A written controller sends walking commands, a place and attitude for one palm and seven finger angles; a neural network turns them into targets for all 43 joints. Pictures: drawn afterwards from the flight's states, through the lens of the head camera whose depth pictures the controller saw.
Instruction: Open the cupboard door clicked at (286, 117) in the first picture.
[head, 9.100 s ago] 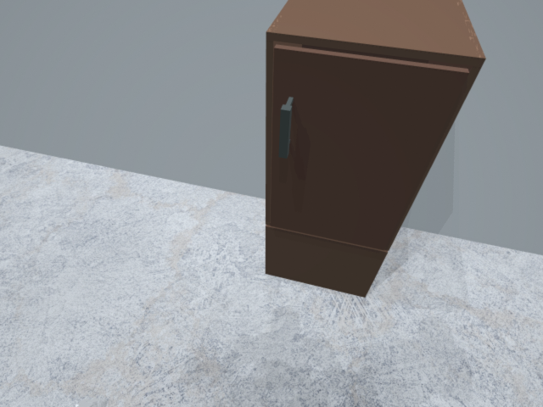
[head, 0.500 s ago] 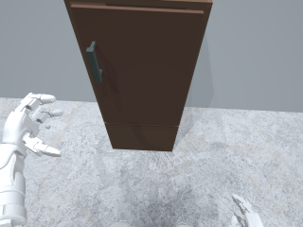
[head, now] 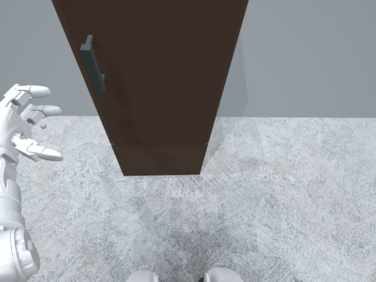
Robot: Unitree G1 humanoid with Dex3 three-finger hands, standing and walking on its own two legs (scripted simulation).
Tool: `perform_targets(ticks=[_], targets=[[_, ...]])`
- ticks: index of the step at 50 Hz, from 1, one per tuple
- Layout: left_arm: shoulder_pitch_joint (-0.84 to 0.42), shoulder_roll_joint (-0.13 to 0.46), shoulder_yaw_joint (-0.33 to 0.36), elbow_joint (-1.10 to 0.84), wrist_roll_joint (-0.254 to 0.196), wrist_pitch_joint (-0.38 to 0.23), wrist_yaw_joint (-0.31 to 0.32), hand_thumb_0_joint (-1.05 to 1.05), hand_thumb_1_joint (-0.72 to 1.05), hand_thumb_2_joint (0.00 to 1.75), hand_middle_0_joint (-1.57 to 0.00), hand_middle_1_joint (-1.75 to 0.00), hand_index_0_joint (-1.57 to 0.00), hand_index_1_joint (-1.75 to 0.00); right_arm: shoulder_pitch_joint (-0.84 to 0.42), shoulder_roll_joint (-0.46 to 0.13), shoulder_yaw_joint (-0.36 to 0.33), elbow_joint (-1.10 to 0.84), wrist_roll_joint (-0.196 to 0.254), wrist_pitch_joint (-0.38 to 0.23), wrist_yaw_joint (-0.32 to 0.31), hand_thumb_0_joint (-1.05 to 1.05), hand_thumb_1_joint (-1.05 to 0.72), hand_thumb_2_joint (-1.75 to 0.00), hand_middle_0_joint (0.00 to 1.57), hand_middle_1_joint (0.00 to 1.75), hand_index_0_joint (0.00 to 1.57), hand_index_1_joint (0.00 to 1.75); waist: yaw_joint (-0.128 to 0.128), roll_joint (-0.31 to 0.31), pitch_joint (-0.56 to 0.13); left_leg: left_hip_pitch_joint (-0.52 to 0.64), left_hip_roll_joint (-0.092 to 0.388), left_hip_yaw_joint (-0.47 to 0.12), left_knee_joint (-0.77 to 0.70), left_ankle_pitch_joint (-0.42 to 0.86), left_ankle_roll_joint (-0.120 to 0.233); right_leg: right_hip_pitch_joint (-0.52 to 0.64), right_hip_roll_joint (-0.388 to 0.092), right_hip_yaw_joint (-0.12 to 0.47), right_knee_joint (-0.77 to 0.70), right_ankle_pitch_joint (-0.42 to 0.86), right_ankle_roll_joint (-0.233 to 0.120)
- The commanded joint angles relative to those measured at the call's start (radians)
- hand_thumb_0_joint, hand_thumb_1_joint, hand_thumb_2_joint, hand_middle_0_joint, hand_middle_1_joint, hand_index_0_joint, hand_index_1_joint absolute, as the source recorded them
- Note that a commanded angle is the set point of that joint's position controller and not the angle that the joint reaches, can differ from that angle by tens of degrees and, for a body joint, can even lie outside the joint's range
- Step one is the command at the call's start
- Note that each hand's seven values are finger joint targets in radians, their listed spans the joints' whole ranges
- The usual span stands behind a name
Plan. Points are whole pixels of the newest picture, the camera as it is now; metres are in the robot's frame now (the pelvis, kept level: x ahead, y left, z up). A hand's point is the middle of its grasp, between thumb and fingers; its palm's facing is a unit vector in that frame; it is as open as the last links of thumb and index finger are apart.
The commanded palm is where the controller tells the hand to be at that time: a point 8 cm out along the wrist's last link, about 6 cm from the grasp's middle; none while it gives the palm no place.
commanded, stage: move the hooked fingers beside the handle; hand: left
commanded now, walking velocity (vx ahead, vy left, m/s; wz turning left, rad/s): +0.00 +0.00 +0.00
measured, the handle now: (95, 65) +0.60 +0.23 +0.07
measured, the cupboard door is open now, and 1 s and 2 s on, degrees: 0 0 0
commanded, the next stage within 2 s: none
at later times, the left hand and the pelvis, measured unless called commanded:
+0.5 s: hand (52, 99) +0.48 +0.29 +0.08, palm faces +0.03 -1.00 -0.01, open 14.0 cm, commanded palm +0.47 +0.34 +0.07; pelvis +0.00 +0.01 -0.01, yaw -1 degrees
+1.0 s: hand (64, 76) +0.56 +0.29 +0.07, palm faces +0.03 -1.00 -0.02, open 14.0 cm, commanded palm +0.54 +0.33 +0.07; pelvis +0.01 +0.01 -0.02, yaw -3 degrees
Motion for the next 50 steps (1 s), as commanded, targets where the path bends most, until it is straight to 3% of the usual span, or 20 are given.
perform_targets(ticks=[1, 4, 6, 7, 13, 15, 16, 19, 22, 24, 27, 28, 31, 33, 36, 37, 39, 41, 44, 50], targets=[[-0.379, 0.333, 0.048, -0.165, -0.019, -0.073, 0.006, 0.0, -0.5, 0.3, -0.3, -1.2, -0.3, -1.2, 0.085, -0.178, -0.065, -0.093, 0.001, -0.011, -0.008, 0.0, -0.9, -0.9, 0.2, 0.3, 0.2, 0.3, 0.005, 0.129, -0.371, 0.194, -0.028, -0.054, -0.114, 0.395, 0.007, 0.173, 0.039, 0.048, -0.058, 0.289, -0.012], [-0.433, 0.373, 0.055, -0.083, -0.002, -0.06, 0.007, 0.0, -0.5, 0.3, -0.3, -1.2, -0.3, -1.2, 0.093, -0.187, -0.062, -0.089, 0.003, 0.009, -0.008, 0.0, -0.9, -0.9, 0.2, 0.3, 0.2, 0.3, -0.012, 0.112, -0.322, 0.137, -0.027, -0.052, -0.114, 0.318, 0.011, 0.146, 0.037, 0.048, -0.064, 0.239, -0.01], [-0.461, 0.41, 0.076, -0.104, 0.01, -0.071, 0.006, 0.0, -0.5, 0.3, -0.3, -1.2, -0.3, -1.2, 0.107, -0.19, -0.064, -0.093, -0.002, 0.02, -0.007, 0.0, -0.9, -0.9, 0.2, 0.3, 0.2, 0.3, -0.002, 0.149, -0.391, 0.182, -0.024, -0.058, -0.105, 0.385, 0.007, 0.148, 0.039, 0.048, -0.048, 0.269, -0.014], [-0.468, 0.392, 0.059, -0.111, 0.015, -0.075, 0.007, 0.0, -0.5, 0.3, -0.3, -1.2, -0.3, -1.2, 0.107, -0.186, -0.063, -0.093, -0.003, 0.025, -0.005, 0.0, -0.9, -0.9, 0.2, 0.3, 0.2, 0.3, -0.007, 0.192, -0.4, 0.21, -0.023, -0.059, -0.099, 0.417, 0.003, 0.125, 0.04, 0.045, -0.044, 0.277, -0.014], [-0.549, 0.352, 0.013, -0.044, 0.022, -0.067, 0.014, 0.0, -0.5, 0.3, -0.3, -1.2, -0.3, -1.2, 0.133, -0.193, -0.063, -0.074, -0.008, 0.057, 0.002, 0.0, -0.9, -0.9, 0.2, 0.3, 0.2, 0.3, -0.043, 0.159, -0.374, 0.223, -0.009, -0.083, -0.091, 0.414, -0.001, 0.037, 0.045, 0.028, -0.045, 0.225, -0.01], [-0.594, 0.381, 0.022, -0.031, 0.035, -0.064, 0.024, 0.0, -0.5, 0.3, -0.3, -1.2, -0.3, -1.2, 0.142, -0.196, -0.061, -0.068, -0.011, 0.064, 0.0, 0.0, -0.9, -0.9, 0.2, 0.3, 0.2, 0.3, -0.05, 0.183, -0.363, 0.219, -0.01, -0.085, -0.086, 0.412, -0.001, 0.021, 0.045, 0.028, -0.042, 0.22, -0.013], [-0.601, 0.435, 0.062, -0.041, 0.043, -0.068, 0.031, 0.0, -0.5, 0.3, -0.3, -1.2, -0.3, -1.2, 0.153, -0.201, -0.063, -0.066, -0.014, 0.07, 0.0, 0.0, -0.9, -0.9, 0.2, 0.3, 0.2, 0.3, -0.038, 0.179, -0.406, 0.227, -0.009, -0.091, -0.083, 0.434, -0.005, 0.037, 0.045, 0.028, -0.037, 0.228, -0.013], [-0.641, 0.406, 0.031, -0.071, 0.055, -0.083, 0.041, 0.0, -0.5, 0.3, -0.3, -1.2, -0.3, -1.2, 0.161, -0.194, -0.064, -0.06, -0.018, 0.08, 0.005, 0.0, -0.9, -0.9, 0.2, 0.3, 0.2, 0.3, -0.05, 0.22, -0.441, 0.283, -0.002, -0.099, -0.07, 0.498, -0.013, 0.008, 0.047, 0.025, -0.034, 0.236, -0.012], [-0.673, 0.41, 0.024, -0.008, 0.062, -0.071, 0.049, 0.0, -0.5, 0.3, -0.3, -1.2, -0.3, -1.2, 0.171, -0.198, -0.058, -0.049, -0.02, 0.095, 0.007, 0.0, -0.9, -0.9, 0.2, 0.3, 0.2, 0.3, -0.067, 0.221, -0.415, 0.261, 0.001, -0.102, -0.065, 0.479, -0.015, -0.024, 0.05, 0.023, -0.034, 0.215, -0.01], [-0.702, 0.439, 0.023, 0.061, 0.075, -0.049, 0.054, 0.0, -0.5, 0.3, -0.3, -1.2, -0.3, -1.2, 0.175, -0.206, -0.051, -0.047, -0.018, 0.101, 0.002, 0.0, -0.9, -0.9, 0.2, 0.3, 0.2, 0.3, -0.089, 0.159, -0.346, 0.173, -0.003, -0.098, -0.07, 0.369, 0.0, -0.021, 0.049, 0.026, -0.043, 0.184, -0.008], [-0.761, 0.509, 0.045, 0.047, 0.106, -0.049, 0.065, 0.0, -0.5, 0.3, -0.3, -1.2, -0.3, -1.2, 0.194, -0.21, -0.045, -0.053, -0.023, 0.108, -0.002, 0.0, -0.9, -0.9, 0.2, 0.3, 0.2, 0.3, -0.09, 0.208, -0.414, 0.178, -0.006, -0.097, -0.055, 0.394, 0.002, -0.01, 0.046, 0.033, -0.028, 0.207, -0.009], [-0.789, 0.496, 0.022, 0.047, 0.113, -0.05, 0.065, 0.0, -0.5, 0.3, -0.3, -1.2, -0.3, -1.2, 0.199, -0.208, -0.043, -0.05, -0.025, 0.111, -0.002, 0.0, -0.9, -0.9, 0.2, 0.3, 0.2, 0.3, -0.101, 0.23, -0.42, 0.187, -0.005, -0.097, -0.048, 0.403, 0.001, -0.025, 0.046, 0.034, -0.027, 0.207, -0.008], [-0.8, 0.542, 0.057, 0.076, 0.11, -0.052, 0.06, 0.0, -0.5, 0.3, -0.3, -1.2, -0.3, -1.2, 0.219, -0.213, -0.041, -0.049, -0.029, 0.121, -0.001, 0.0, -0.9, -0.9, 0.2, 0.3, 0.2, 0.3, -0.108, 0.217, -0.467, 0.186, -0.001, -0.095, -0.023, 0.461, 0.003, -0.01, 0.051, 0.037, -0.015, 0.256, -0.005], [-0.817, 0.581, 0.069, 0.107, 0.12, -0.038, 0.054, 0.0, -0.5, 0.3, -0.3, -1.2, -0.3, -1.2, 0.228, -0.215, -0.037, -0.046, -0.03, 0.129, -0.001, 0.0, -0.9, -0.9, 0.2, 0.3, 0.2, 0.3, -0.114, 0.218, -0.449, 0.155, 0.0, -0.096, -0.015, 0.456, 0.005, -0.009, 0.051, 0.035, -0.013, 0.262, -0.003], [-0.836, 0.58, 0.045, 0.117, 0.137, -0.02, 0.046, 0.0, -0.5, 0.3, -0.3, -1.2, -0.3, -1.2, 0.246, -0.216, -0.031, -0.051, -0.032, 0.144, 0.001, 0.0, -0.9, -0.9, 0.2, 0.3, 0.2, 0.3, -0.127, 0.244, -0.467, 0.174, 0.005, -0.099, -0.007, 0.491, 0.006, -0.033, 0.054, 0.032, -0.007, 0.275, -0.002], [-0.833, 0.609, 0.067, 0.114, 0.141, -0.016, 0.047, 0.0, -0.5, 0.3, -0.3, -1.2, -0.3, -1.2, 0.252, -0.218, -0.032, -0.054, -0.033, 0.148, 0.002, 0.0, -0.9, -0.9, 0.2, 0.3, 0.2, 0.3, -0.115, 0.267, -0.484, 0.171, 0.003, -0.098, 0.0, 0.505, 0.005, -0.031, 0.054, 0.034, -0.003, 0.283, -0.004], [-0.865, 0.605, 0.061, 0.125, 0.138, -0.006, 0.047, 0.0, -0.5, 0.3, -0.3, -1.2, -0.3, -1.2, 0.262, -0.217, -0.03, -0.05, -0.034, 0.156, 0.005, 0.0, -0.9, -0.9, 0.2, 0.3, 0.2, 0.3, -0.139, 0.233, -0.479, 0.154, 0.006, -0.098, 0.011, 0.503, 0.011, -0.03, 0.056, 0.034, -0.006, 0.297, 0.001], [-0.881, 0.649, 0.084, 0.11, 0.145, -0.006, 0.045, 0.0, -0.5, 0.3, -0.3, -1.2, -0.3, -1.2, 0.277, -0.222, -0.028, -0.053, -0.036, 0.162, 0.005, 0.0, -0.9, -0.9, 0.2, 0.3, 0.2, 0.3, -0.133, 0.271, -0.526, 0.177, 0.008, -0.101, 0.016, 0.542, 0.007, -0.026, 0.059, 0.033, 0.003, 0.316, -0.002], [-0.853, 0.661, 0.081, 0.157, 0.159, 0.014, 0.044, 0.0, -0.5, 0.3, -0.3, -1.2, -0.3, -1.2, 0.28, -0.218, -0.022, -0.061, -0.035, 0.17, 0.009, 0.0, -0.9, -0.9, 0.2, 0.3, 0.2, 0.3, -0.134, 0.239, -0.487, 0.097, 0.002, -0.086, 0.022, 0.492, 0.018, 0.007, 0.06, 0.039, -0.001, 0.323, 0.001], [-0.83, 0.704, 0.119, 0.098, 0.157, 0.011, 0.033, 0.0, -0.5, 0.3, -0.3, -1.2, -0.3, -1.2, 0.295, -0.218, -0.028, -0.072, -0.038, 0.181, 0.016, 0.0, -0.9, -0.9, 0.2, 0.3, 0.2, 0.3, -0.126, 0.276, -0.537, 0.129, 0.008, -0.086, 0.032, 0.566, 0.019, 0.021, 0.066, 0.036, 0.014, 0.382, -0.004]])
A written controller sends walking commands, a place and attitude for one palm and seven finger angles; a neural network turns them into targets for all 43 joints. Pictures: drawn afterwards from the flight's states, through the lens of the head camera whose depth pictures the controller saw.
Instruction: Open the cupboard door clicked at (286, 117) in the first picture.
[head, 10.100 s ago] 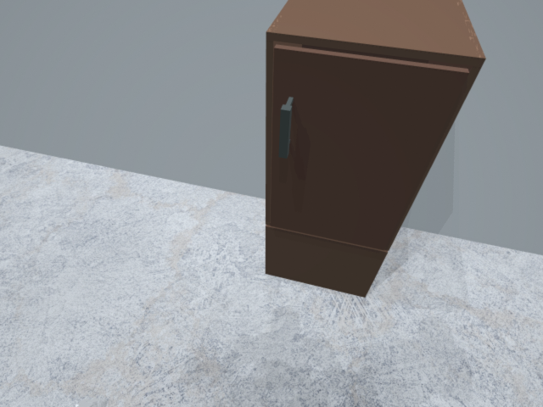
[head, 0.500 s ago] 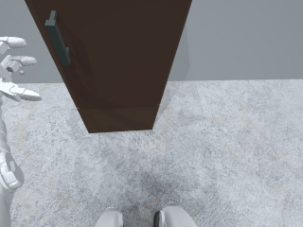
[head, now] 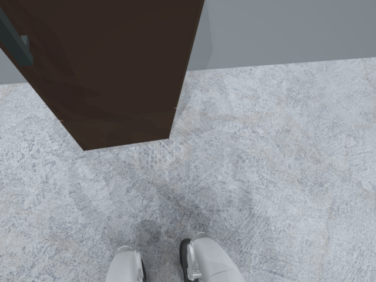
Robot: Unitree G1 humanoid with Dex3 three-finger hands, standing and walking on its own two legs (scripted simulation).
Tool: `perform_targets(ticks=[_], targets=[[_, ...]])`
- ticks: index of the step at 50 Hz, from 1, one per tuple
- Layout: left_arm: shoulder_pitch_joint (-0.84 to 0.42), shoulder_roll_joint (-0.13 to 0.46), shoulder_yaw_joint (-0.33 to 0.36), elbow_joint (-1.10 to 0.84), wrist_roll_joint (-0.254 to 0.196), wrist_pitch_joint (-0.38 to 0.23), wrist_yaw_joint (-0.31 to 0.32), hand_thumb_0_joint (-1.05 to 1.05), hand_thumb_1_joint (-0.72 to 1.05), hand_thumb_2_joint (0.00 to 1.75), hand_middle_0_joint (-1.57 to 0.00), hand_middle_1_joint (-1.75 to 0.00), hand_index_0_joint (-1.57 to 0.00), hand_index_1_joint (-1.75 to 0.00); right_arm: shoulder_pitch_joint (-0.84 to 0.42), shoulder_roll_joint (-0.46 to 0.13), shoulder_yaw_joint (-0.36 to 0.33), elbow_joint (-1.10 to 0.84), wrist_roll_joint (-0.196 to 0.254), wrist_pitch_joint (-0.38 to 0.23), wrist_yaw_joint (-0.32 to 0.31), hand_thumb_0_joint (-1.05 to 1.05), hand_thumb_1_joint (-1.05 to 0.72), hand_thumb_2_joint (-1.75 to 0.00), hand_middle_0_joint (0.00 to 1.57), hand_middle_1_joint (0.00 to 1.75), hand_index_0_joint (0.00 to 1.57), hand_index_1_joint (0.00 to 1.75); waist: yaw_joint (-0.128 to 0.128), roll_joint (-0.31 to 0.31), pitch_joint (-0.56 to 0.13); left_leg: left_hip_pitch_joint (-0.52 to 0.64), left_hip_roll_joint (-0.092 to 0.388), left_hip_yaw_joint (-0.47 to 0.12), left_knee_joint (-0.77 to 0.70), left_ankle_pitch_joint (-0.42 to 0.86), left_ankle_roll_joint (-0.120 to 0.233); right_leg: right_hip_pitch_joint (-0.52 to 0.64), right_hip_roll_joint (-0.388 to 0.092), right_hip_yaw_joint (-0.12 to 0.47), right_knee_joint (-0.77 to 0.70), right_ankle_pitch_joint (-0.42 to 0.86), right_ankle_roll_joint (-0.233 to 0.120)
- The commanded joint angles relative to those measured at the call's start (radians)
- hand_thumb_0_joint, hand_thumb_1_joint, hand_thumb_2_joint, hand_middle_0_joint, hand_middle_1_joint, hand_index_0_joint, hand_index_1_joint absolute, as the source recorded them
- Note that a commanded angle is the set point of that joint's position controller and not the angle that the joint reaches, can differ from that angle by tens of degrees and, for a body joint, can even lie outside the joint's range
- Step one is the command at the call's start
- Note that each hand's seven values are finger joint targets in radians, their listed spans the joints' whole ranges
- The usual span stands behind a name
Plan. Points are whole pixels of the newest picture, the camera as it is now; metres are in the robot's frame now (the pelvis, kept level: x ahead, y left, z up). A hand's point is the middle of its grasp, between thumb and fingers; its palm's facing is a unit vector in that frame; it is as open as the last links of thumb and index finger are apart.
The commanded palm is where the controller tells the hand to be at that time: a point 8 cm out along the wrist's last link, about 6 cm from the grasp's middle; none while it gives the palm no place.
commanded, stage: move the hooked fingers beside the handle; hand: left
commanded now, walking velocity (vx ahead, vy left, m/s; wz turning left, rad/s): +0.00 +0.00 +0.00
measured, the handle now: (7, 24) +0.58 +0.25 +0.09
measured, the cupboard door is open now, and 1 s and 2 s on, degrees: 0 0 0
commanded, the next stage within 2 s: slide the fingers in behind the handle in 1.04 s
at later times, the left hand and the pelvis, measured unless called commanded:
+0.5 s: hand out of the picture +0.51 +0.30 +0.09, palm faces +0.07 -1.00 -0.01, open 14.0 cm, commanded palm +0.49 +0.34 +0.09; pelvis +0.02 +0.00 +0.01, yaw +1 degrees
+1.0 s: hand out of the picture +0.50 +0.31 +0.09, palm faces +0.08 -1.00 -0.02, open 14.0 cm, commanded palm +0.50 +0.34 +0.08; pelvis -0.01 +0.00 +0.00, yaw +1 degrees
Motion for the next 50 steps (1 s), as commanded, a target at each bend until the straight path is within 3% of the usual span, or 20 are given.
perform_targets(ticks=[1, 2, 5, 8, 11, 12, 14, 15, 20, 24, 26, 29, 31, 34, 35, 39, 43, 44, 47, 50], targets=[[-0.338, 0.357, 0.054, -0.265, -0.037, -0.066, -0.007, 0.0, -0.5, 0.3, -0.3, -1.2, -0.3, -1.2, 0.219, -0.216, -0.079, -0.03, 0.0, 0.0, -0.008, 0.0, -0.9, -0.9, 0.2, 0.3, 0.2, 0.3, 0.05, 0.288, -0.58, 0.434, -0.024, -0.077, -0.086, 0.641, -0.001, 0.267, 0.036, 0.038, -0.035, 0.388, -0.018], [-0.312, 0.372, 0.074, -0.275, -0.038, -0.069, -0.005, 0.0, -0.5, 0.3, -0.3, -1.2, -0.3, -1.2, 0.221, -0.218, -0.085, -0.03, -0.003, -0.001, -0.005, 0.0, -0.9, -0.9, 0.2, 0.3, 0.2, 0.3, 0.056, 0.28, -0.591, 0.456, -0.022, -0.084, -0.086, 0.674, -0.003, 0.267, 0.037, 0.034, -0.035, 0.395, -0.018], [-0.288, 0.32, 0.058, -0.299, -0.052, -0.072, -0.012, 0.0, -0.5, 0.3, -0.3, -1.2, -0.3, -1.2, 0.226, -0.214, -0.091, -0.027, -0.003, 0.004, 0.004, 0.0, -0.9, -0.9, 0.2, 0.3, 0.2, 0.3, 0.051, 0.298, -0.585, 0.511, -0.016, -0.089, -0.083, 0.742, -0.005, 0.235, 0.041, 0.029, -0.041, 0.411, -0.02], [-0.264, 0.314, 0.063, -0.312, -0.063, -0.065, -0.018, 0.0, -0.5, 0.3, -0.3, -1.2, -0.3, -1.2, 0.221, -0.214, -0.094, -0.021, -0.001, 0.008, 0.008, 0.0, -0.9, -0.9, 0.2, 0.3, 0.2, 0.3, 0.055, 0.278, -0.57, 0.515, -0.016, -0.088, -0.09, 0.749, -0.003, 0.25, 0.043, 0.026, -0.053, 0.416, -0.016], [-0.257, 0.278, 0.046, -0.352, -0.071, -0.067, -0.02, 0.0, -0.5, 0.3, -0.3, -1.2, -0.3, -1.2, 0.222, -0.21, -0.098, -0.016, -0.001, 0.015, 0.012, 0.0, -0.9, -0.9, 0.2, 0.3, 0.2, 0.3, 0.058, 0.319, -0.574, 0.587, -0.011, -0.098, -0.091, 0.824, -0.014, 0.214, 0.046, 0.02, -0.059, 0.415, -0.018], [-0.252, 0.231, 0.017, -0.355, -0.078, -0.069, -0.02, 0.0, -0.5, 0.3, -0.3, -1.2, -0.3, -1.2, 0.218, -0.205, -0.098, -0.015, 0.0, 0.016, 0.016, 0.0, -0.9, -0.9, 0.2, 0.3, 0.2, 0.3, 0.052, 0.31, -0.558, 0.598, -0.01, -0.098, -0.094, 0.82, -0.015, 0.201, 0.047, 0.017, -0.066, 0.404, -0.017], [-0.229, 0.216, 0.019, -0.354, -0.086, -0.07, -0.013, 0.0, -0.5, 0.3, -0.3, -1.2, -0.3, -1.2, 0.21, -0.206, -0.101, -0.015, -0.002, 0.017, 0.016, 0.0, -0.9, -0.9, 0.2, 0.3, 0.2, 0.3, 0.055, 0.278, -0.542, 0.587, -0.01, -0.1, -0.101, 0.806, -0.015, 0.212, 0.046, 0.013, -0.07, 0.396, -0.018], [-0.241, 0.193, 0.006, -0.376, -0.093, -0.075, -0.012, 0.0, -0.5, 0.3, -0.3, -1.2, -0.3, -1.2, 0.209, -0.203, -0.102, -0.017, -0.001, 0.018, 0.016, 0.0, -0.9, -0.9, 0.2, 0.3, 0.2, 0.3, 0.056, 0.317, -0.548, 0.617, -0.01, -0.102, -0.099, 0.843, -0.019, 0.201, 0.046, 0.015, -0.067, 0.405, -0.023], [-0.204, 0.122, -0.025, -0.375, -0.103, -0.076, 0.015, 0.0, -0.5, 0.3, -0.3, -1.2, -0.3, -1.2, 0.191, -0.197, -0.106, -0.022, 0.0, 0.021, 0.019, 0.0, -0.9, -0.9, 0.2, 0.3, 0.2, 0.3, 0.062, 0.277, -0.505, 0.617, -0.012, -0.101, -0.116, 0.826, -0.023, 0.206, 0.045, 0.01, -0.079, 0.391, -0.024], [-0.198, 0.141, -0.009, -0.357, -0.092, -0.088, 0.046, 0.0, -0.5, 0.3, -0.3, -1.2, -0.3, -1.2, 0.169, -0.194, -0.104, -0.03, 0.0, 0.015, 0.018, 0.0, -0.9, -0.9, 0.2, 0.3, 0.2, 0.3, 0.067, 0.216, -0.479, 0.534, -0.024, -0.082, -0.129, 0.714, -0.012, 0.269, 0.04, 0.021, -0.082, 0.392, -0.018], [-0.235, 0.156, -0.006, -0.379, -0.082, -0.106, 0.055, 0.0, -0.5, 0.3, -0.3, -1.2, -0.3, -1.2, 0.166, -0.193, -0.103, -0.031, 0.0, 0.013, 0.015, 0.0, -0.9, -0.9, 0.2, 0.3, 0.2, 0.3, 0.071, 0.259, -0.498, 0.559, -0.024, -0.084, -0.128, 0.727, -0.018, 0.263, 0.039, 0.023, -0.073, 0.391, -0.022], [-0.233, 0.162, -0.006, -0.337, -0.079, -0.116, 0.058, 0.0, -0.5, 0.3, -0.3, -1.2, -0.3, -1.2, 0.153, -0.195, -0.102, -0.033, 0.003, 0.004, 0.01, 0.0, -0.9, -0.9, 0.2, 0.3, 0.2, 0.3, 0.062, 0.188, -0.466, 0.492, -0.03, -0.075, -0.133, 0.632, -0.009, 0.292, 0.038, 0.029, -0.077, 0.371, -0.018], [-0.226, 0.164, -0.005, -0.329, -0.079, -0.125, 0.052, 0.0, -0.5, 0.3, -0.3, -1.2, -0.3, -1.2, 0.15, -0.195, -0.1, -0.034, 0.003, 0.001, 0.008, 0.0, -0.9, -0.9, 0.2, 0.3, 0.2, 0.3, 0.072, 0.239, -0.488, 0.519, -0.031, -0.075, -0.13, 0.65, -0.014, 0.28, 0.036, 0.031, -0.072, 0.369, -0.022], [-0.248, 0.187, -0.008, -0.269, -0.077, -0.114, 0.038, 0.0, -0.5, 0.3, -0.3, -1.2, -0.3, -1.2, 0.141, -0.2, -0.094, -0.033, 0.009, -0.004, 0.0, 0.0, -0.9, -0.9, 0.2, 0.3, 0.2, 0.3, 0.053, 0.153, -0.435, 0.409, -0.039, -0.063, -0.135, 0.511, 0.001, 0.314, 0.034, 0.041, -0.079, 0.336, -0.016], [-0.255, 0.184, -0.012, -0.266, -0.08, -0.115, 0.031, 0.0, -0.5, 0.3, -0.3, -1.2, -0.3, -1.2, 0.14, -0.2, -0.091, -0.036, 0.01, -0.007, -0.004, 0.0, -0.9, -0.9, 0.2, 0.3, 0.2, 0.3, 0.054, 0.189, -0.444, 0.412, -0.042, -0.058, -0.13, 0.512, 0.003, 0.311, 0.033, 0.046, -0.075, 0.345, -0.021], [-0.31, 0.222, -0.023, -0.22, -0.07, -0.106, 0.014, 0.0, -0.5, 0.3, -0.3, -1.2, -0.3, -1.2, 0.138, -0.205, -0.08, -0.028, 0.016, -0.015, -0.014, 0.0, -0.9, -0.9, 0.2, 0.3, 0.2, 0.3, 0.033, 0.163, -0.411, 0.337, -0.042, -0.055, -0.123, 0.404, 0.009, 0.289, 0.03, 0.055, -0.082, 0.27, -0.013], [-0.37, 0.273, -0.009, -0.227, -0.064, -0.111, 0.0, 0.0, -0.5, 0.3, -0.3, -1.2, -0.3, -1.2, 0.152, -0.211, -0.074, -0.018, 0.012, -0.022, -0.022, 0.0, -0.9, -0.9, 0.2, 0.3, 0.2, 0.3, 0.033, 0.228, -0.474, 0.357, -0.039, -0.067, -0.105, 0.418, 0.006, 0.258, 0.029, 0.053, -0.062, 0.252, -0.016], [-0.358, 0.26, -0.023, -0.206, -0.062, -0.104, -0.005, 0.0, -0.5, 0.3, -0.3, -1.2, -0.3, -1.2, 0.153, -0.21, -0.072, -0.017, 0.014, -0.023, -0.022, 0.0, -0.9, -0.9, 0.2, 0.3, 0.2, 0.3, 0.027, 0.213, -0.466, 0.353, -0.038, -0.069, -0.103, 0.416, 0.007, 0.248, 0.031, 0.051, -0.061, 0.247, -0.016], [-0.388, 0.264, -0.028, -0.219, -0.064, -0.098, -0.013, 0.0, -0.5, 0.3, -0.3, -1.2, -0.3, -1.2, 0.166, -0.215, -0.07, -0.011, 0.012, -0.021, -0.023, 0.0, -0.9, -0.9, 0.2, 0.3, 0.2, 0.3, 0.024, 0.255, -0.495, 0.389, -0.034, -0.082, -0.094, 0.451, 0.002, 0.206, 0.031, 0.042, -0.05, 0.248, -0.016], [-0.379, 0.295, -0.005, -0.2, -0.062, -0.082, -0.013, 0.0, -0.5, 0.3, -0.3, -1.2, -0.3, -1.2, 0.173, -0.219, -0.067, -0.014, 0.011, -0.021, -0.024, 0.0, -0.9, -0.9, 0.2, 0.3, 0.2, 0.3, 0.025, 0.23, -0.487, 0.361, -0.034, -0.082, -0.088, 0.44, 0.007, 0.208, 0.034, 0.04, -0.046, 0.245, -0.017]])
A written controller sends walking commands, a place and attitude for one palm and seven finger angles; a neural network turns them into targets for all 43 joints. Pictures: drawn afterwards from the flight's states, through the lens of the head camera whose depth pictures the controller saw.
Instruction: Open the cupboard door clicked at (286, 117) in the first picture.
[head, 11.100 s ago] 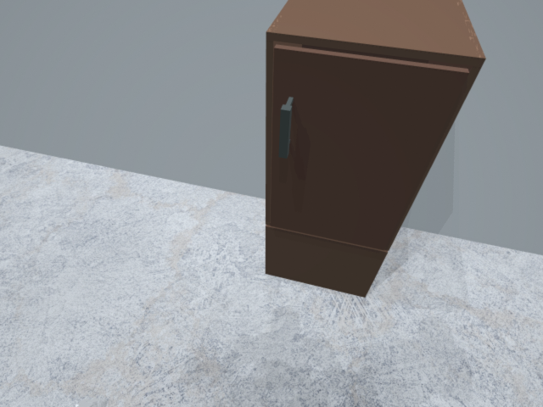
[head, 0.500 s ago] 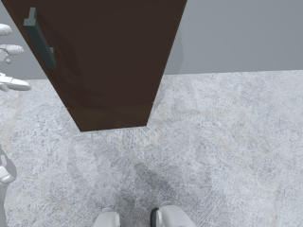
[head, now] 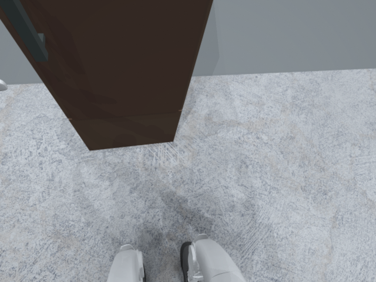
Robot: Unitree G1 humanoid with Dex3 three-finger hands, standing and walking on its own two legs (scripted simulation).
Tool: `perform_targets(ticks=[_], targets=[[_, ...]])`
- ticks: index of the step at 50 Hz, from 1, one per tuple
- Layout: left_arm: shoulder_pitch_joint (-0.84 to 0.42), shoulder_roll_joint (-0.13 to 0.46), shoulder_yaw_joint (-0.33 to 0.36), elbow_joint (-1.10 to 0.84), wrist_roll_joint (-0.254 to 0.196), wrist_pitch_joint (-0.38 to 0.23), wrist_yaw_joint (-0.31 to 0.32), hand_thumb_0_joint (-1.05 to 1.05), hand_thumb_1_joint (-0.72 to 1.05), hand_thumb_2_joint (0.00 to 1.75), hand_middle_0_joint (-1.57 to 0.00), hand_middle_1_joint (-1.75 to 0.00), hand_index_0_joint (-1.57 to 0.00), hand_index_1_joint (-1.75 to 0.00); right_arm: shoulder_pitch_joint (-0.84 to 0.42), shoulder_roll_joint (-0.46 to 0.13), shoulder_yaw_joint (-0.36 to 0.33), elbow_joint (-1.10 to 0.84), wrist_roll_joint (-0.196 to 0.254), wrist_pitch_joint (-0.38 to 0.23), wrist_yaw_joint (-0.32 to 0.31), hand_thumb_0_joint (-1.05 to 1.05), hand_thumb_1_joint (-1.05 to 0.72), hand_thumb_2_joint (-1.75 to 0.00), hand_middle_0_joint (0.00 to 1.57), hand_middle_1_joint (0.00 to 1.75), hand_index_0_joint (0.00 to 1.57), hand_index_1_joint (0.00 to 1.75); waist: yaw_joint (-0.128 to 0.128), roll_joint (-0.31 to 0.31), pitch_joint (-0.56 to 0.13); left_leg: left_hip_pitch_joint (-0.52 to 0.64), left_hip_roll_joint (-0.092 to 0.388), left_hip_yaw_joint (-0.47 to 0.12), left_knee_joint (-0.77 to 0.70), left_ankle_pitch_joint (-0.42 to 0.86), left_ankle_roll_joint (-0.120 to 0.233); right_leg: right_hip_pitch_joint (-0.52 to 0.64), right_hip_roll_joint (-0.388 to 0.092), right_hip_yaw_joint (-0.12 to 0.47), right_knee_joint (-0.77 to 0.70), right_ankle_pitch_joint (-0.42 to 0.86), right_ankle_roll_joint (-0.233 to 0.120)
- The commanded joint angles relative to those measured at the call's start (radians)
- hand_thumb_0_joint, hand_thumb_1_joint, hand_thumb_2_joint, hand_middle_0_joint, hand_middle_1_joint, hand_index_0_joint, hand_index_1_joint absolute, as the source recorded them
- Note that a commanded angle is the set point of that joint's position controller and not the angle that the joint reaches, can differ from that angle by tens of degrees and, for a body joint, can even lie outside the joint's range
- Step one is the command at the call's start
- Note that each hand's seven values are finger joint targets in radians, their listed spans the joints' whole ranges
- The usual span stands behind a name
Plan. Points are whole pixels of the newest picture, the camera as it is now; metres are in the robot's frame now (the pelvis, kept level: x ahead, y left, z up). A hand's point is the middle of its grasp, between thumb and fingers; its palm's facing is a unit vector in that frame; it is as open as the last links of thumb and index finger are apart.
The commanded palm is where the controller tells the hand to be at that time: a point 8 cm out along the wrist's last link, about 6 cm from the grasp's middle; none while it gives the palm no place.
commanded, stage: move the hooked fingers beside the handle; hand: left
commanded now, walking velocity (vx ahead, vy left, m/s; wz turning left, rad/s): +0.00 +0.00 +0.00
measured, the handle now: (27, 21) +0.60 +0.24 +0.09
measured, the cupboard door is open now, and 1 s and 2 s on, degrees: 0 0 0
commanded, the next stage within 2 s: slide the fingers in behind the handle in 0.04 s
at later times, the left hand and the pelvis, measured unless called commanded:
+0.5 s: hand out of the picture +0.54 +0.29 +0.09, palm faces +0.05 -1.00 -0.01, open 14.0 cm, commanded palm +0.52 +0.32 +0.08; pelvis +0.02 +0.01 +0.00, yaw -1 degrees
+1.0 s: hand (14, 49) +0.54 +0.26 +0.09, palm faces +0.06 -1.00 -0.01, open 14.0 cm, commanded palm +0.52 +0.29 +0.08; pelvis +0.02 +0.00 +0.01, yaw +0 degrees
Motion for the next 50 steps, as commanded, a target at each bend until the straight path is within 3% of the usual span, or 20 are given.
perform_targets(ticks=[1, 7, 11, 14, 15, 16, 19, 20, 22, 27, 29, 31, 33, 39, 41, 42, 44, 46, 48, 50], targets=[[-0.407, 0.351, 0.04, -0.217, -0.016, -0.042, 0.001, 0.0, -0.5, 0.3, -0.3, -1.2, -0.3, -1.2, 0.207, -0.209, -0.063, -0.031, -0.001, -0.006, -0.016, 0.0, -0.9, -0.9, 0.2, 0.3, 0.2, 0.3, 0.007, 0.273, -0.505, 0.369, -0.027, -0.062, -0.108, 0.443, 0.01, 0.192, 0.033, 0.052, -0.059, 0.241, -0.01], [-0.395, 0.349, 0.053, -0.248, -0.01, -0.041, 0.017, 0.0, -0.5, 0.3, -0.3, -1.2, -0.3, -1.2, 0.227, -0.209, -0.068, -0.028, -0.008, 0.0, -0.005, 0.0, -0.9, -0.9, 0.2, 0.3, 0.2, 0.3, 0.01, 0.288, -0.535, 0.429, -0.02, -0.076, -0.104, 0.513, 0.001, 0.162, 0.038, 0.04, -0.055, 0.254, -0.011], [-0.382, 0.303, 0.035, -0.271, -0.017, -0.036, 0.022, 0.0, -0.5, 0.3, -0.3, -1.2, -0.3, -1.2, 0.236, -0.206, -0.07, -0.024, -0.01, 0.006, 0.003, 0.0, -0.9, -0.9, 0.2, 0.3, 0.2, 0.3, 0.009, 0.306, -0.544, 0.481, -0.014, -0.085, -0.111, 0.567, -0.005, 0.143, 0.042, 0.03, -0.058, 0.268, -0.014], [-0.352, 0.275, 0.033, -0.275, -0.024, -0.028, 0.028, 0.0, -0.5, 0.3, -0.3, -1.2, -0.3, -1.2, 0.24, -0.202, -0.075, -0.024, -0.011, 0.01, 0.009, 0.0, -0.9, -0.9, 0.2, 0.3, 0.2, 0.3, 0.007, 0.27, -0.533, 0.469, -0.015, -0.078, -0.112, 0.57, -0.001, 0.163, 0.045, 0.03, -0.066, 0.288, -0.011], [-0.346, 0.296, 0.053, -0.294, -0.026, -0.036, 0.034, 0.0, -0.5, 0.3, -0.3, -1.2, -0.3, -1.2, 0.243, -0.204, -0.077, -0.028, -0.013, 0.009, 0.007, 0.0, -0.9, -0.9, 0.2, 0.3, 0.2, 0.3, 0.018, 0.292, -0.537, 0.488, -0.014, -0.083, -0.113, 0.605, -0.005, 0.163, 0.044, 0.029, -0.063, 0.297, -0.016], [-0.342, 0.269, 0.036, -0.295, -0.027, -0.034, 0.035, 0.0, -0.5, 0.3, -0.3, -1.2, -0.3, -1.2, 0.239, -0.199, -0.076, -0.027, -0.012, 0.012, 0.012, 0.0, -0.9, -0.9, 0.2, 0.3, 0.2, 0.3, 0.017, 0.301, -0.543, 0.497, -0.014, -0.079, -0.115, 0.607, -0.008, 0.16, 0.046, 0.029, -0.064, 0.297, -0.013], [-0.332, 0.239, 0.024, -0.303, -0.031, -0.033, 0.047, 0.0, -0.5, 0.3, -0.3, -1.2, -0.3, -1.2, 0.237, -0.195, -0.08, -0.03, -0.012, 0.013, 0.016, 0.0, -0.9, -0.9, 0.2, 0.3, 0.2, 0.3, 0.011, 0.27, -0.509, 0.476, -0.015, -0.072, -0.119, 0.594, -0.004, 0.173, 0.046, 0.03, -0.071, 0.308, -0.01], [-0.336, 0.235, 0.027, -0.332, -0.034, -0.044, 0.051, 0.0, -0.5, 0.3, -0.3, -1.2, -0.3, -1.2, 0.239, -0.194, -0.081, -0.031, -0.014, 0.014, 0.017, 0.0, -0.9, -0.9, 0.2, 0.3, 0.2, 0.3, 0.021, 0.315, -0.529, 0.52, -0.013, -0.079, -0.118, 0.652, -0.011, 0.165, 0.046, 0.028, -0.066, 0.321, -0.017], [-0.293, 0.233, 0.042, -0.346, -0.036, -0.051, 0.06, 0.0, -0.5, 0.3, -0.3, -1.2, -0.3, -1.2, 0.242, -0.194, -0.089, -0.032, -0.016, 0.016, 0.022, 0.0, -0.9, -0.9, 0.2, 0.3, 0.2, 0.3, 0.034, 0.293, -0.559, 0.56, -0.007, -0.088, -0.117, 0.717, -0.023, 0.167, 0.048, 0.021, -0.065, 0.33, -0.016], [-0.295, 0.114, -0.027, -0.324, -0.05, -0.048, 0.077, 0.0, -0.5, 0.3, -0.3, -1.2, -0.3, -1.2, 0.225, -0.184, -0.09, -0.028, -0.013, 0.022, 0.027, 0.0, -0.9, -0.9, 0.2, 0.3, 0.2, 0.3, 0.014, 0.263, -0.476, 0.533, -0.012, -0.079, -0.128, 0.657, -0.017, 0.146, 0.047, 0.021, -0.08, 0.303, -0.012], [-0.302, 0.133, -0.016, -0.298, -0.043, -0.046, 0.092, 0.0, -0.5, 0.3, -0.3, -1.2, -0.3, -1.2, 0.223, -0.187, -0.09, -0.028, -0.012, 0.02, 0.023, 0.0, -0.9, -0.9, 0.2, 0.3, 0.2, 0.3, 0.013, 0.221, -0.454, 0.482, -0.019, -0.071, -0.135, 0.589, -0.009, 0.176, 0.045, 0.028, -0.083, 0.298, -0.011], [-0.343, 0.139, -0.008, -0.364, -0.04, -0.071, 0.104, 0.0, -0.5, 0.3, -0.3, -1.2, -0.3, -1.2, 0.226, -0.183, -0.094, -0.026, -0.017, 0.017, 0.021, 0.0, -0.9, -0.9, 0.2, 0.3, 0.2, 0.3, 0.02, 0.269, -0.528, 0.539, -0.018, -0.076, -0.128, 0.654, -0.016, 0.189, 0.042, 0.031, -0.071, 0.334, -0.013], [-0.337, 0.079, -0.048, -0.364, -0.036, -0.082, 0.115, 0.0, -0.5, 0.3, -0.3, -1.2, -0.3, -1.2, 0.22, -0.174, -0.094, -0.021, -0.018, 0.015, 0.026, 0.0, -0.9, -0.9, 0.2, 0.3, 0.2, 0.3, 0.015, 0.287, -0.52, 0.57, -0.015, -0.081, -0.124, 0.685, -0.025, 0.157, 0.043, 0.026, -0.072, 0.321, -0.014], [-0.323, 0.071, -0.043, -0.33, -0.037, -0.075, 0.134, 0.0, -0.5, 0.3, -0.3, -1.2, -0.3, -1.2, 0.208, -0.172, -0.094, -0.021, -0.015, 0.014, 0.027, 0.0, -0.9, -0.9, 0.2, 0.3, 0.2, 0.3, 0.017, 0.23, -0.506, 0.5, -0.025, -0.063, -0.126, 0.619, -0.01, 0.218, 0.04, 0.034, -0.073, 0.35, -0.011], [-0.291, 0.108, -0.009, -0.332, -0.035, -0.079, 0.139, 0.0, -0.5, 0.3, -0.3, -1.2, -0.3, -1.2, 0.208, -0.175, -0.096, -0.03, -0.014, 0.012, 0.026, 0.0, -0.9, -0.9, 0.2, 0.3, 0.2, 0.3, 0.033, 0.227, -0.533, 0.487, -0.028, -0.056, -0.125, 0.631, -0.006, 0.257, 0.039, 0.043, -0.068, 0.384, -0.013], [-0.293, 0.113, -0.009, -0.319, -0.034, -0.076, 0.141, 0.0, -0.5, 0.3, -0.3, -1.2, -0.3, -1.2, 0.204, -0.174, -0.093, -0.031, -0.014, 0.012, 0.025, 0.0, -0.9, -0.9, 0.2, 0.3, 0.2, 0.3, 0.028, 0.199, -0.509, 0.453, -0.029, -0.052, -0.127, 0.595, -0.003, 0.268, 0.038, 0.044, -0.07, 0.383, -0.011], [-0.315, 0.106, -0.022, -0.334, -0.029, -0.079, 0.146, 0.0, -0.5, 0.3, -0.3, -1.2, -0.3, -1.2, 0.198, -0.169, -0.09, -0.036, -0.012, 0.011, 0.025, 0.0, -0.9, -0.9, 0.2, 0.3, 0.2, 0.3, 0.027, 0.21, -0.501, 0.43, -0.034, -0.044, -0.132, 0.559, 0.002, 0.288, 0.037, 0.05, -0.071, 0.382, -0.01], [-0.319, 0.102, -0.017, -0.374, -0.034, -0.096, 0.148, 0.0, -0.5, 0.3, -0.3, -1.2, -0.3, -1.2, 0.204, -0.169, -0.095, -0.036, -0.014, 0.01, 0.026, 0.0, -0.9, -0.9, 0.2, 0.3, 0.2, 0.3, 0.035, 0.252, -0.552, 0.485, -0.031, -0.049, -0.129, 0.607, -0.004, 0.279, 0.038, 0.049, -0.067, 0.395, -0.013], [-0.31, 0.081, -0.03, -0.335, -0.04, -0.094, 0.146, 0.0, -0.5, 0.3, -0.3, -1.2, -0.3, -1.2, 0.2, -0.168, -0.093, -0.029, -0.012, 0.009, 0.026, 0.0, -0.9, -0.9, 0.2, 0.3, 0.2, 0.3, 0.022, 0.198, -0.505, 0.451, -0.031, -0.048, -0.129, 0.565, -0.001, 0.273, 0.039, 0.047, -0.071, 0.377, -0.011], [-0.329, 0.054, -0.05, -0.315, -0.04, -0.09, 0.145, 0.0, -0.5, 0.3, -0.3, -1.2, -0.3, -1.2, 0.204, -0.168, -0.093, -0.025, -0.011, 0.007, 0.024, 0.0, -0.9, -0.9, 0.2, 0.3, 0.2, 0.3, 0.012, 0.2, -0.487, 0.44, -0.033, -0.048, -0.13, 0.542, 0.003, 0.263, 0.038, 0.05, -0.072, 0.366, -0.014]])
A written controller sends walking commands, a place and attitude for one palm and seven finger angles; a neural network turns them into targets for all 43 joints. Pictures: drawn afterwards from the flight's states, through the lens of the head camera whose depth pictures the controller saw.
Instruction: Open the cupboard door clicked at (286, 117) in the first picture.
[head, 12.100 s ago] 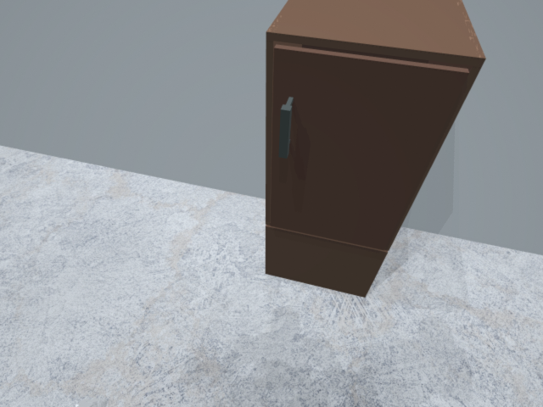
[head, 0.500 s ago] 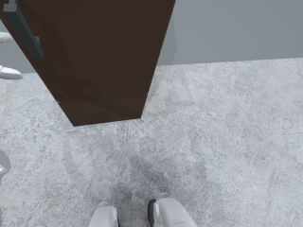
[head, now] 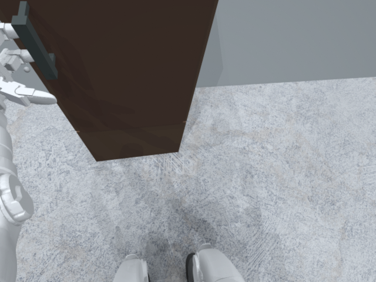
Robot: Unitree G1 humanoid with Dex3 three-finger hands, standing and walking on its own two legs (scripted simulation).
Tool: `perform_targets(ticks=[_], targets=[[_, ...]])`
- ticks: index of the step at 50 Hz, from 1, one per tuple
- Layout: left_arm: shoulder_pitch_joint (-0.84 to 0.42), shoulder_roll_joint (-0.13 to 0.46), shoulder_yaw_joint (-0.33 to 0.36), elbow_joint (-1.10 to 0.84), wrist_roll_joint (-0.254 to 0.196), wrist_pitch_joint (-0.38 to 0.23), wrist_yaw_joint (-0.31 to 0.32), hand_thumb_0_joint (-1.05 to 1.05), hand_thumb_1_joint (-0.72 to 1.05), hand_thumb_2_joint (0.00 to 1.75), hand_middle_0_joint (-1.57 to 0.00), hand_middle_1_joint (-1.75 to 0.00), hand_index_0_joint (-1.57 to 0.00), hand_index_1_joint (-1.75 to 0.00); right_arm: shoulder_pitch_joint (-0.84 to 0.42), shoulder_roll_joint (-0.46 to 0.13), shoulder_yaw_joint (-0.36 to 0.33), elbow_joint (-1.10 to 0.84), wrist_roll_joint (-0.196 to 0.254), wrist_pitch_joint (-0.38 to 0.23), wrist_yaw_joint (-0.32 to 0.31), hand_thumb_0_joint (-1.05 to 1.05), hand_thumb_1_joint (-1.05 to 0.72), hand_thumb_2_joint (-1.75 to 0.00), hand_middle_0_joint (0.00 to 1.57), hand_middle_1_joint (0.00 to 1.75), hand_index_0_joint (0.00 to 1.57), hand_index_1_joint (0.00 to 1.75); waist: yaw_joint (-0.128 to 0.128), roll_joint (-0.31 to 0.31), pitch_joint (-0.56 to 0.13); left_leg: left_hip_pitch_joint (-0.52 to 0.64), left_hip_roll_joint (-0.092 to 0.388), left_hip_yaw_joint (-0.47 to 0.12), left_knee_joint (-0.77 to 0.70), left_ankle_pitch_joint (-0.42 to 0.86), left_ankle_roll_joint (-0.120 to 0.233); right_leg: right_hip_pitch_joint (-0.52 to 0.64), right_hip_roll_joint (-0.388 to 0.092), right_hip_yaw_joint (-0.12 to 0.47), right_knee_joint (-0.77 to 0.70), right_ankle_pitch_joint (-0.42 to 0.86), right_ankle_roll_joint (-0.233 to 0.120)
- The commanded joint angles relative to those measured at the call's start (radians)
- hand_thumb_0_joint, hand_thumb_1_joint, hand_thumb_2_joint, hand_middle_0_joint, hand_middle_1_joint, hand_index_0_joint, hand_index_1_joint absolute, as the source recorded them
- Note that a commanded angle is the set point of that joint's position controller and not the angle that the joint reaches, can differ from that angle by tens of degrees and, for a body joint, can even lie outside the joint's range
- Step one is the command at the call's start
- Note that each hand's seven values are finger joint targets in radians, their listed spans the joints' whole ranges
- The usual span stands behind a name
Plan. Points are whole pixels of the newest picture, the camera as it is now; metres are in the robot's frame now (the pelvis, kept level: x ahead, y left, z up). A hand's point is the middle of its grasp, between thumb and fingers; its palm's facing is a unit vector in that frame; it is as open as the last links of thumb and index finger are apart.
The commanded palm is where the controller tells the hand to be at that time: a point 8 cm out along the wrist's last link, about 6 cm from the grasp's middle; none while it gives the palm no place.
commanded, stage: slide the fingers in behind the handle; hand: left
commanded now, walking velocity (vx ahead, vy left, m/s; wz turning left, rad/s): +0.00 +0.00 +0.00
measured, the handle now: (38, 43) +0.58 +0.24 +0.08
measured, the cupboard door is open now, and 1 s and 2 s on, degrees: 0 0 6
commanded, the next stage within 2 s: close the thumb around the handle in 0.74 s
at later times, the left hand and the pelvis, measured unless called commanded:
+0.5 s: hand (49, 66) +0.53 +0.22 +0.08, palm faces +0.06 -1.00 -0.02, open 14.0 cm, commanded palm +0.50 +0.26 +0.08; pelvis -0.01 -0.01 +0.00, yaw +0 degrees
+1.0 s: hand (43, 69) +0.52 +0.23 +0.08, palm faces +0.06 -1.00 -0.01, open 13.4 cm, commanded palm +0.50 +0.26 +0.08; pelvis -0.01 +0.00 +0.00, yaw +1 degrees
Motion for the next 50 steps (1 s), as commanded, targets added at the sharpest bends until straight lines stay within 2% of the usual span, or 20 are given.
perform_targets(ticks=[1, 3, 5, 8, 9, 13, 15, 17, 18, 21, 24, 29, 31, 33, 37, 40, 42, 44, 47, 50], targets=[[-0.453, 0.259, -0.005, -0.197, -0.026, -0.062, 0.002, 0.0, -0.5, 0.3, -0.3, -1.2, -0.3, -1.2, 0.204, -0.203, -0.068, -0.015, 0.002, -0.009, -0.017, 0.0, -0.9, -0.9, 0.2, 0.3, 0.2, 0.3, -0.013, 0.198, -0.466, 0.367, -0.031, -0.064, -0.092, 0.552, 0.002, 0.194, 0.035, 0.031, -0.046, 0.378, -0.014], [-0.435, 0.285, 0.016, -0.198, -0.02, -0.061, 0.008, 0.0, -0.5, 0.3, -0.3, -1.2, -0.3, -1.2, 0.207, -0.204, -0.069, -0.014, 0.0, -0.011, -0.017, 0.0, -0.9, -0.9, 0.2, 0.3, 0.2, 0.3, 0.0, 0.196, -0.491, 0.357, -0.033, -0.061, -0.089, 0.549, 0.003, 0.216, 0.034, 0.036, -0.044, 0.385, -0.015], [-0.457, 0.228, -0.02, -0.235, -0.023, -0.073, 0.012, 0.0, -0.5, 0.3, -0.3, -1.2, -0.3, -1.2, 0.211, -0.196, -0.072, -0.012, -0.002, -0.015, -0.014, 0.0, -0.9, -0.9, 0.2, 0.3, 0.2, 0.3, -0.008, 0.222, -0.512, 0.403, -0.032, -0.067, -0.086, 0.585, 0.001, 0.194, 0.036, 0.032, -0.039, 0.394, -0.018], [-0.432, 0.245, 0.0, -0.183, -0.024, -0.062, 0.024, 0.0, -0.5, 0.3, -0.3, -1.2, -0.3, -1.2, 0.208, -0.2, -0.071, -0.007, -0.001, -0.014, -0.014, 0.0, -0.9, -0.9, 0.2, 0.3, 0.2, 0.3, -0.006, 0.17, -0.468, 0.35, -0.032, -0.063, -0.092, 0.535, 0.003, 0.201, 0.035, 0.031, -0.044, 0.371, -0.014], [-0.438, 0.212, -0.03, -0.168, -0.021, -0.055, 0.027, 0.0, -0.5, 0.3, -0.3, -1.2, -0.3, -1.2, 0.206, -0.197, -0.068, -0.01, 0.002, -0.015, -0.012, 0.0, -0.9, -0.9, 0.2, 0.3, 0.2, 0.3, -0.013, 0.161, -0.448, 0.329, -0.036, -0.059, -0.097, 0.505, 0.006, 0.201, 0.035, 0.033, -0.049, 0.357, -0.013], [-0.473, 0.272, 0.013, -0.198, -0.003, -0.071, 0.057, 0.0, -0.5, 0.3, -0.3, -1.2, -0.3, -1.2, 0.214, -0.2, -0.071, -0.008, -0.004, -0.025, -0.015, 0.0, -0.9, -0.9, 0.2, 0.3, 0.2, 0.3, -0.002, 0.177, -0.49, 0.334, -0.036, -0.061, -0.09, 0.504, 0.005, 0.209, 0.031, 0.038, -0.04, 0.354, -0.014], [-0.492, 0.234, -0.008, -0.214, -0.003, -0.084, 0.067, 0.0, -0.5, 0.3, -0.3, -1.2, -0.3, -1.2, 0.215, -0.193, -0.07, -0.009, -0.008, -0.029, -0.011, 0.0, -0.9, -0.9, 0.2, 0.3, 0.2, 0.3, -0.007, 0.206, -0.501, 0.353, -0.037, -0.062, -0.086, 0.526, 0.004, 0.203, 0.032, 0.037, -0.033, 0.371, -0.018], [-0.473, 0.209, -0.027, -0.187, -0.001, -0.08, 0.071, 0.0, -0.5, 0.3, -0.3, -1.2, -0.3, -1.2, 0.211, -0.193, -0.07, -0.006, -0.005, -0.03, -0.009, 0.0, -0.9, -0.9, 0.2, 0.3, 0.2, 0.3, -0.013, 0.181, -0.487, 0.342, -0.036, -0.06, -0.087, 0.51, 0.004, 0.192, 0.032, 0.037, -0.037, 0.357, -0.013], [-0.476, 0.234, -0.012, -0.169, 0.004, -0.075, 0.075, 0.0, -0.5, 0.3, -0.3, -1.2, -0.3, -1.2, 0.212, -0.197, -0.069, -0.005, -0.004, -0.029, -0.009, 0.0, -0.9, -0.9, 0.2, 0.3, 0.2, 0.3, -0.01, 0.173, -0.465, 0.326, -0.035, -0.061, -0.09, 0.49, 0.004, 0.189, 0.031, 0.036, -0.04, 0.34, -0.013], [-0.513, 0.278, 0.009, -0.196, 0.015, -0.079, 0.084, 0.0, -0.5, 0.3, -0.3, -1.2, -0.3, -1.2, 0.217, -0.2, -0.068, -0.007, -0.006, -0.031, -0.012, 0.0, -0.9, -0.9, 0.2, 0.3, 0.2, 0.3, -0.01, 0.195, -0.512, 0.335, -0.037, -0.061, -0.085, 0.507, 0.006, 0.204, 0.029, 0.042, -0.031, 0.36, -0.012], [-0.459, 0.253, 0.014, -0.226, 0.009, -0.088, 0.087, 0.0, -0.5, 0.3, -0.3, -1.2, -0.3, -1.2, 0.217, -0.194, -0.073, -0.016, -0.008, -0.032, -0.006, 0.0, -0.9, -0.9, 0.2, 0.3, 0.2, 0.3, 0.009, 0.206, -0.555, 0.371, -0.036, -0.056, -0.083, 0.561, 0.002, 0.229, 0.031, 0.04, -0.031, 0.402, -0.014], [-0.41, 0.244, 0.013, -0.193, -0.006, -0.071, 0.071, 0.0, -0.5, 0.3, -0.3, -1.2, -0.3, -1.2, 0.213, -0.197, -0.073, -0.02, 0.0, -0.024, -0.005, 0.0, -0.9, -0.9, 0.2, 0.3, 0.2, 0.3, 0.011, 0.141, -0.496, 0.3, -0.039, -0.042, -0.099, 0.508, 0.009, 0.276, 0.033, 0.047, -0.044, 0.413, -0.01], [-0.418, 0.25, 0.012, -0.212, -0.004, -0.076, 0.065, 0.0, -0.5, 0.3, -0.3, -1.2, -0.3, -1.2, 0.212, -0.196, -0.075, -0.02, 0.001, -0.022, -0.008, 0.0, -0.9, -0.9, 0.2, 0.3, 0.2, 0.3, 0.013, 0.164, -0.504, 0.321, -0.039, -0.044, -0.099, 0.522, 0.007, 0.265, 0.031, 0.045, -0.042, 0.414, -0.013], [-0.422, 0.219, -0.009, -0.182, -0.011, -0.072, 0.063, 0.0, -0.5, 0.3, -0.3, -1.2, -0.3, -1.2, 0.212, -0.195, -0.074, -0.012, 0.002, -0.025, -0.01, 0.0, -0.9, -0.9, 0.2, 0.3, 0.2, 0.3, -0.004, 0.127, -0.448, 0.303, -0.039, -0.045, -0.102, 0.488, 0.011, 0.241, 0.033, 0.044, -0.055, 0.384, -0.009], [-0.437, 0.219, -0.003, -0.207, -0.018, -0.095, 0.058, 0.0, -0.5, 0.3, -0.3, -1.2, -0.3, -1.2, 0.212, -0.196, -0.078, -0.005, -0.002, -0.031, -0.012, 0.0, -0.9, -0.9, 0.2, 0.3, 0.2, 0.3, 0.001, 0.168, -0.494, 0.357, -0.038, -0.054, -0.095, 0.523, 0.004, 0.221, 0.032, 0.042, -0.047, 0.382, -0.013], [-0.46, 0.159, -0.05, -0.219, -0.02, -0.1, 0.053, 0.0, -0.5, 0.3, -0.3, -1.2, -0.3, -1.2, 0.208, -0.191, -0.079, 0.003, -0.002, -0.034, -0.01, 0.0, -0.9, -0.9, 0.2, 0.3, 0.2, 0.3, -0.011, 0.208, -0.479, 0.393, -0.036, -0.058, -0.091, 0.544, 0.002, 0.181, 0.032, 0.036, -0.044, 0.374, -0.017], [-0.445, 0.186, -0.032, -0.18, -0.019, -0.089, 0.056, 0.0, -0.5, 0.3, -0.3, -1.2, -0.3, -1.2, 0.204, -0.197, -0.077, 0.007, 0.0, -0.032, -0.012, 0.0, -0.9, -0.9, 0.2, 0.3, 0.2, 0.3, -0.007, 0.176, -0.465, 0.367, -0.036, -0.062, -0.094, 0.52, 0.001, 0.178, 0.031, 0.034, -0.046, 0.351, -0.014], [-0.466, 0.179, -0.047, -0.151, -0.012, -0.075, 0.06, 0.0, -0.39, 0.35, -0.31, -1.21, -0.31, -1.21, 0.203, -0.198, -0.074, 0.008, 0.001, -0.033, -0.014, 0.0, -0.9, -0.9, 0.2, 0.3, 0.2, 0.3, -0.02, 0.149, -0.421, 0.328, -0.038, -0.063, -0.098, 0.472, 0.004, 0.167, 0.03, 0.032, -0.049, 0.32, -0.012], [-0.494, 0.205, -0.028, -0.209, -0.006, -0.093, 0.068, 0.0, -0.22, 0.42, -0.32, -1.23, -0.32, -1.23, 0.205, -0.198, -0.074, 0.002, -0.006, -0.037, -0.013, 0.0, -0.9, -0.9, 0.2, 0.3, 0.2, 0.3, -0.004, 0.219, -0.509, 0.394, -0.038, -0.069, -0.087, 0.535, -0.003, 0.168, 0.029, 0.034, -0.035, 0.345, -0.017], [-0.481, 0.178, -0.038, -0.22, -0.012, -0.103, 0.072, 0.0, -0.05, 0.49, -0.33, -1.25, -0.33, -1.25, 0.207, -0.193, -0.076, 0.005, -0.008, -0.037, -0.011, 0.0, -0.9, -0.9, 0.2, 0.3, 0.2, 0.3, -0.008, 0.21, -0.51, 0.419, -0.032, -0.076, -0.082, 0.589, -0.007, 0.16, 0.032, 0.027, -0.03, 0.368, -0.018]])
